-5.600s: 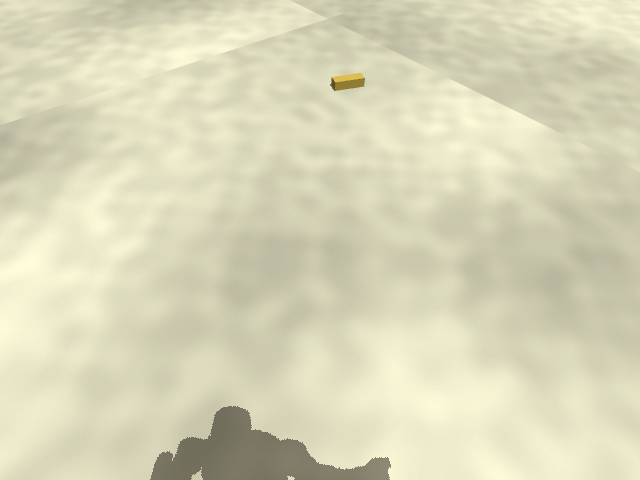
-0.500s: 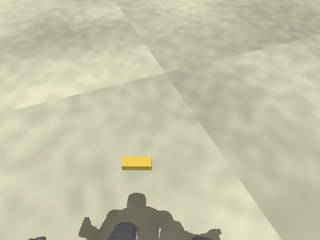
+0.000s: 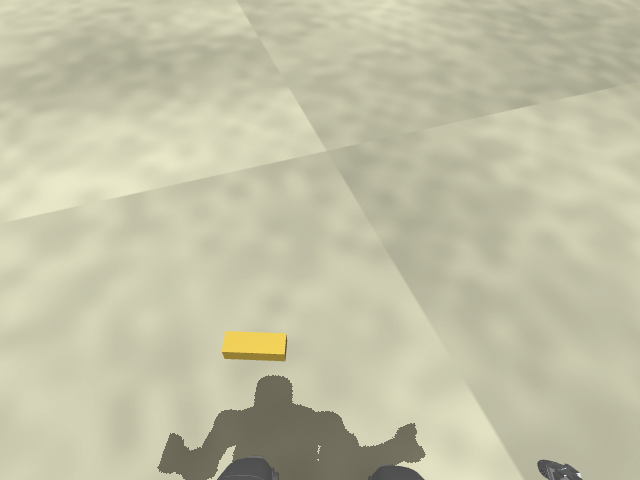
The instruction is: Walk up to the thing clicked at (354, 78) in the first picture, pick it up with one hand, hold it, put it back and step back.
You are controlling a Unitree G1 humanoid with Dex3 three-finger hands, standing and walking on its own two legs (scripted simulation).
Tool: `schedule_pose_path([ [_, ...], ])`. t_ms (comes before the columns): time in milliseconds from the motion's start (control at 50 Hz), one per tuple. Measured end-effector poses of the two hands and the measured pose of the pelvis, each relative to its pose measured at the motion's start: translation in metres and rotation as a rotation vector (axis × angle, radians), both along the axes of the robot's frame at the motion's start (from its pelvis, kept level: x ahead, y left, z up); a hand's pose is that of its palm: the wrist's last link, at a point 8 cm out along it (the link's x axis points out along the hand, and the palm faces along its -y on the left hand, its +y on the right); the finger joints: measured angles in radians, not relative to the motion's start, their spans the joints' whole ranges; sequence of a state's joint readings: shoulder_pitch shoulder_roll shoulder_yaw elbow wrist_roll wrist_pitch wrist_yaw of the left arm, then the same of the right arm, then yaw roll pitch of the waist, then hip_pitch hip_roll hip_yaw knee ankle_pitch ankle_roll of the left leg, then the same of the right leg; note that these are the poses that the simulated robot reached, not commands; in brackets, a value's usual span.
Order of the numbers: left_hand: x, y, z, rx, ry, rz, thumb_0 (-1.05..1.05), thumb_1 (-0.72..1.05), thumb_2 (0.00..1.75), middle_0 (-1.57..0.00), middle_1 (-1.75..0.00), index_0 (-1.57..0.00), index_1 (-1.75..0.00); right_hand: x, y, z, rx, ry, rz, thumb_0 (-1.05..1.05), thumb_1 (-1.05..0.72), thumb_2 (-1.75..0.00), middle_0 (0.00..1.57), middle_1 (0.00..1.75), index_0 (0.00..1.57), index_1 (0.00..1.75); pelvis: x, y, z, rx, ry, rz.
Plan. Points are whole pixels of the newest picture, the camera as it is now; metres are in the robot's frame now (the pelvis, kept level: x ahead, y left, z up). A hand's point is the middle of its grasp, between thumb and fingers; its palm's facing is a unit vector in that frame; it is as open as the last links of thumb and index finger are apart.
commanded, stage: walk up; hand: left
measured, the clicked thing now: (255, 346) +0.57 +0.20 -0.72
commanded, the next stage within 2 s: stand in 1.50 s
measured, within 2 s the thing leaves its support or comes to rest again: neither
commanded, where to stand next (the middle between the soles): +0.07 +0.02 m, yaw -1 degrees
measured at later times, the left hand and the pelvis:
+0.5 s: hand out of the picture +0.09 +0.29 -0.14, palm faces +0.02 -0.93 -0.38, open 7.4 cm; pelvis +0.03 +0.02 +0.01, yaw +2 degrees
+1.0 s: hand out of the picture +0.11 +0.29 -0.12, palm faces +0.01 -0.93 -0.37, open 7.4 cm; pelvis +0.03 +0.02 +0.03, yaw +1 degrees
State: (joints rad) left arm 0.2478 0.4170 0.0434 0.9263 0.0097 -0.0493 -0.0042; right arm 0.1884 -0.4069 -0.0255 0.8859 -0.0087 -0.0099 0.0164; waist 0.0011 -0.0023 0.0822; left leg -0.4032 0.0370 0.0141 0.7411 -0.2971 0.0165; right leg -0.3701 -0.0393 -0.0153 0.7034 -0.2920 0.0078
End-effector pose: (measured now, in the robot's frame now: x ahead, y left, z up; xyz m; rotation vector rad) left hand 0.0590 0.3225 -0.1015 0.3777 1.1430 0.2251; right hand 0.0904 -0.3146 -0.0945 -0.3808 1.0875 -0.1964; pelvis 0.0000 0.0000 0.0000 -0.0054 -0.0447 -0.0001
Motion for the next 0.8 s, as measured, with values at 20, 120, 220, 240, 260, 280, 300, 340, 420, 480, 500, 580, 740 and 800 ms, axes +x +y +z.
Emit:
schedule_pose_path([
  [20,0.001,-0.002,0.001,0.015,-0.003,0.004,0.0,0.9,0.9,-0.21,-0.3,-0.21,-0.3,0.002,-0.004,-0.004,0.003,0.009,-0.008,0.0,-0.9,-0.9,0.21,0.3,0.2,0.3,0.002,-0.003,-0.002,-0.009,-0.003,0.003],
  [120,0.005,-0.007,0.012,0.045,-0.003,0.022,0.0,0.9,0.9,-0.21,-0.3,-0.21,-0.3,0.008,-0.011,-0.014,0.02,0.072,-0.016,0.0,-0.9,-0.9,0.2,0.3,0.2,0.3,0.008,-0.008,0.002,-0.005,0.003,0.02],
  [220,0.008,0.004,0.016,0.056,-0.004,0.033,0.0,0.9,0.9,-0.21,-0.3,-0.21,-0.3,0.009,-0.007,-0.016,0.018,0.123,-0.008,0.0,-0.9,-0.9,0.2,0.3,0.2,0.3,0.012,-0.001,0.004,0.002,0.014,0.038],
  [240,0.009,0.007,0.015,0.055,-0.001,0.036,0.0,0.9,0.9,-0.21,-0.3,-0.21,-0.3,0.009,-0.004,-0.016,0.015,0.128,-0.008,0.0,-0.9,-0.9,0.2,0.3,0.2,0.3,0.013,0.001,0.003,0.003,0.016,0.04],
  [260,0.01,0.011,0.012,0.052,0.003,0.04,0.0,0.9,0.9,-0.21,-0.3,-0.21,-0.3,0.009,-0.002,-0.017,0.011,0.129,-0.009,0.0,-0.9,-0.9,0.2,0.3,0.2,0.3,0.013,0.004,0.002,0.006,0.017,0.043],
  [280,0.011,0.015,0.009,0.048,0.01,0.043,0.0,0.9,0.9,-0.21,-0.3,-0.21,-0.3,0.009,0.002,-0.016,0.008,0.13,-0.012,0.0,-0.9,-0.9,0.2,0.3,0.2,0.3,0.013,0.006,0.002,0.02,0.012,0.041],
  [300,0.012,0.017,0.007,0.041,0.017,0.049,0.0,0.9,0.9,-0.21,-0.3,-0.21,-0.3,0.008,0.006,-0.015,0.007,0.13,-0.013,0.0,-0.9,-0.9,0.2,0.3,0.2,0.3,0.014,0.009,0.002,0.028,0.01,0.037],
  [340,0.014,0.018,0.004,0.027,0.031,0.055,0.0,0.9,0.9,-0.21,-0.3,-0.21,-0.3,0.008,0.013,-0.013,0.014,0.128,-0.018,0.0,-0.9,-0.9,0.2,0.3,0.2,0.3,0.015,0.013,0.004,0.014,0.012,0.035],
  [420,0.02,0.017,0.0,-0.002,0.036,0.055,0.0,0.9,0.9,-0.21,-0.3,-0.21,-0.3,0.013,0.026,-0.009,0.029,0.133,-0.02,0.0,-0.9,-0.9,0.2,0.3,0.2,0.3,0.02,0.016,0.008,-0.008,0.009,0.039],
  [480,0.024,0.015,-0.001,-0.024,0.039,0.054,0.0,0.9,0.9,-0.21,-0.3,-0.21,-0.3,0.021,0.035,-0.005,0.041,0.125,-0.014,0.0,-0.9,-0.9,0.21,0.3,0.2,0.3,0.024,0.019,0.012,-0.007,0.011,0.039],
  [500,0.026,0.014,0.0,-0.029,0.039,0.055,0.0,0.9,0.9,-0.21,-0.3,-0.21,-0.3,0.025,0.037,-0.004,0.044,0.122,-0.011,0.0,-0.9,-0.9,0.21,0.3,0.2,0.3,0.025,0.02,0.013,-0.007,0.011,0.038],
  [580,0.032,0.011,0.002,-0.044,0.037,0.059,0.0,0.9,0.9,-0.21,-0.3,-0.21,-0.3,0.039,0.045,0.001,0.056,0.102,-0.003,0.0,-0.9,-0.9,0.21,0.3,0.2,0.3,0.029,0.021,0.018,-0.009,0.008,0.035],
  [740,0.037,0.009,0.01,-0.045,0.045,0.063,0.0,0.9,0.9,-0.21,-0.3,-0.21,-0.3,0.063,0.045,0.011,0.064,0.053,-0.002,0.0,-0.9,-0.9,0.21,0.3,0.2,0.3,0.031,0.021,0.026,-0.003,0.006,0.033],
  [800,0.038,0.008,0.013,-0.04,0.051,0.06,0.0,0.9,0.9,-0.21,-0.3,-0.21,-0.3,0.067,0.042,0.013,0.065,0.045,-0.008,0.0,-0.9,-0.9,0.21,0.3,0.2,0.3,0.032,0.02,0.028,-0.001,0.006,0.03],
])
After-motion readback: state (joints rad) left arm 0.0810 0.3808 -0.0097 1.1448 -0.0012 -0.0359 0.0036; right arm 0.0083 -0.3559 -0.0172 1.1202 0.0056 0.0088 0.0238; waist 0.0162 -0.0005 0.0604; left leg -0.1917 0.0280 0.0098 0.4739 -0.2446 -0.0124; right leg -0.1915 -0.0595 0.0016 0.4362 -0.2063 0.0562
